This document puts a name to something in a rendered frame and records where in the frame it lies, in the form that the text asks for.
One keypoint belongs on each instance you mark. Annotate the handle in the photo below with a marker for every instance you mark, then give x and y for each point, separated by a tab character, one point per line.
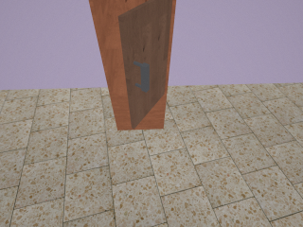
145	76

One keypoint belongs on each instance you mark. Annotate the cupboard door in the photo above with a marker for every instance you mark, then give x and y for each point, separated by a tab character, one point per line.
144	35

